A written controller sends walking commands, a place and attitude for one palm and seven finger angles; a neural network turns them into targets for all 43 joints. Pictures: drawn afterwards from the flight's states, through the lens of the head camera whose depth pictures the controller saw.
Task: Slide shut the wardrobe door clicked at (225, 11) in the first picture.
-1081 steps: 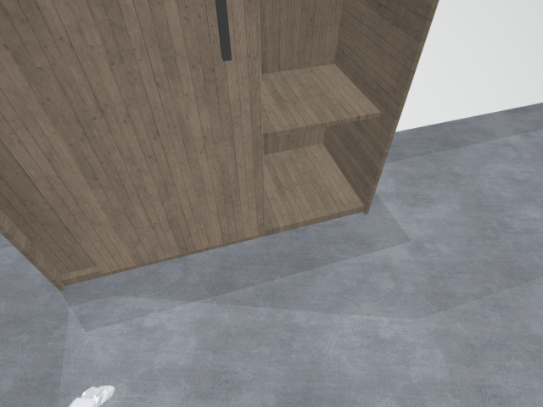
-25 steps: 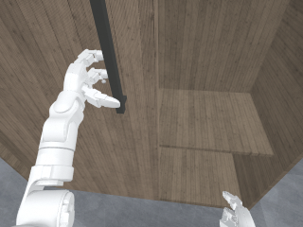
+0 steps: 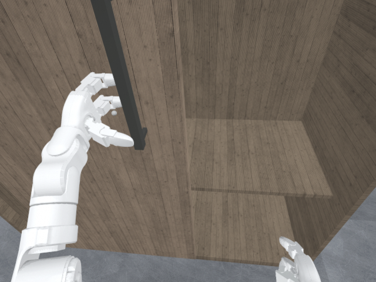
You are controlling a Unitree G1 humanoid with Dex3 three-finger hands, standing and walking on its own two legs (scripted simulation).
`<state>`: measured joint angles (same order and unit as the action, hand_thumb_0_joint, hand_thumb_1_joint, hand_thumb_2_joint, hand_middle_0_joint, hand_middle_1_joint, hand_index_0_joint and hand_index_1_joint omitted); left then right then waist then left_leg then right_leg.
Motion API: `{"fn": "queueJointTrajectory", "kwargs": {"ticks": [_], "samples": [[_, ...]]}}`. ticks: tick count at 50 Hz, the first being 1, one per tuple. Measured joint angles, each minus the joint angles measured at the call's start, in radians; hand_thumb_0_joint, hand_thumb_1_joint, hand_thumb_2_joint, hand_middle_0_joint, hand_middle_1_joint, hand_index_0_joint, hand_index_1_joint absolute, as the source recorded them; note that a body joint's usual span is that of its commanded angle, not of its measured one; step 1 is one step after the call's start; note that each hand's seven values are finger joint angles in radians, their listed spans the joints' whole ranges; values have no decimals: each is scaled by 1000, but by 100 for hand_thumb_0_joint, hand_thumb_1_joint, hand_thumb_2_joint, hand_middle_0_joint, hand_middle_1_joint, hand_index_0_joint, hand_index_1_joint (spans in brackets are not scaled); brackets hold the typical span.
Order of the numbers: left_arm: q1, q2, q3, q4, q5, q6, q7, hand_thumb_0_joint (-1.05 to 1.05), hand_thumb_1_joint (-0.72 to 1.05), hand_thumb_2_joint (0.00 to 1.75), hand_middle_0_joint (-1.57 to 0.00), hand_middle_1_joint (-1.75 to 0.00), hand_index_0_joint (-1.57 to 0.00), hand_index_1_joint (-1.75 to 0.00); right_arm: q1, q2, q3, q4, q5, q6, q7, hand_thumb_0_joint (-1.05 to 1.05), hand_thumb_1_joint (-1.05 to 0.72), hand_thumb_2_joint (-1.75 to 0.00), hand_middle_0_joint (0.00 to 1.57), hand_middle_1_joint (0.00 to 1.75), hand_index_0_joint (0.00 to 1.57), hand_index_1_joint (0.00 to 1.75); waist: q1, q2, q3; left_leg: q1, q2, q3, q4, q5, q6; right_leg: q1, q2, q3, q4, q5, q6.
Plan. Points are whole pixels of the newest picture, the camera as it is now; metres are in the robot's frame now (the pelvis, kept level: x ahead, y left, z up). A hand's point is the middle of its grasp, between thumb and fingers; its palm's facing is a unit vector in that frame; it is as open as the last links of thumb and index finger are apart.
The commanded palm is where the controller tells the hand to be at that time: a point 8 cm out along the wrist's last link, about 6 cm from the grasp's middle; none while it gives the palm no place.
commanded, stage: move the hooked fingers beside the handle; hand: left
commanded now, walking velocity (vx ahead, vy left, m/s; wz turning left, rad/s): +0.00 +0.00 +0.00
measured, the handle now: (127, 82) +0.41 +0.15 +0.26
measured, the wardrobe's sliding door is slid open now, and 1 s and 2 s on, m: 0.51 0.51 0.51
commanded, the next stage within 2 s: none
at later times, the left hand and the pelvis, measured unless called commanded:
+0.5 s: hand (110, 108) +0.37 +0.18 +0.23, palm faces +0.02 -1.00 -0.02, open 14.0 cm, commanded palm +0.35 +0.23 +0.22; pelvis -0.01 +0.01 +0.00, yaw -1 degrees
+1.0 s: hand (103, 106) +0.38 +0.20 +0.23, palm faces +0.00 -1.00 -0.01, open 13.8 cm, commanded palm +0.36 +0.26 +0.22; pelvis -0.01 +0.02 +0.00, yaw -1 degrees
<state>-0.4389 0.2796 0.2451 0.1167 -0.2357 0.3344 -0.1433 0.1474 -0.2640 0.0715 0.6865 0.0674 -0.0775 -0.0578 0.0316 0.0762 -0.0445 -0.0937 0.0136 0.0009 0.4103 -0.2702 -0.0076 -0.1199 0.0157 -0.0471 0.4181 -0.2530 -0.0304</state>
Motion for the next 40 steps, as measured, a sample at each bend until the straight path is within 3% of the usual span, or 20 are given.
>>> {"fn": "queueJointTrajectory", "kwargs": {"ticks": [5,17,23,40], "samples": [[-4,17,6,15,-2,18,-3,-1,-51,30,-30,-120,-30,-120,-8,-2,2,0,4,7,-9,2,-90,-90,20,30,20,30,1,-5,9,-5,0,-3,5,4,1,-1,0,-3,-1,7,0],[-113,38,-12,137,5,-16,-4,-1,-51,30,-30,-120,-30,-120,-4,0,5,18,7,-8,-23,2,-90,-90,20,30,20,30,-12,-14,24,-27,-7,-2,10,17,9,-16,-7,-2,-10,28,8],[-105,39,10,160,7,-26,-2,-1,-51,30,-30,-120,-30,-120,24,3,4,17,3,-4,-16,2,-90,-90,20,30,20,30,-25,-9,10,-24,-10,15,-2,19,15,-22,-9,15,-16,32,14],[-126,64,26,185,5,-31,-25,-1,-51,30,-39,-125,-31,-121,37,0,0,20,2,-2,-20,2,-90,-90,20,30,20,30,-25,-22,17,-27,-11,21,-4,18,21,-22,-10,21,-29,39,20]]}}
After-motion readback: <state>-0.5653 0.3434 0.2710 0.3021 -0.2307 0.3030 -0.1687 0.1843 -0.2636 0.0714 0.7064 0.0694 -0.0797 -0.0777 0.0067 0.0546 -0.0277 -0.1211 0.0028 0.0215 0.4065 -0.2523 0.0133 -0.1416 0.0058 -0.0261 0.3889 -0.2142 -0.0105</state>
